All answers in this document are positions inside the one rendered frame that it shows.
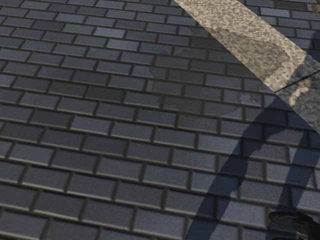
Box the robot right hand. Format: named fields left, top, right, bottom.
left=269, top=211, right=320, bottom=240

